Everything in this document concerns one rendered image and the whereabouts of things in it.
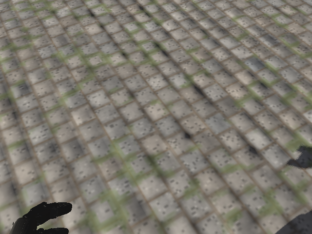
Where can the left robot hand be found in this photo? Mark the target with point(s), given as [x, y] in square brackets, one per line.
[27, 224]

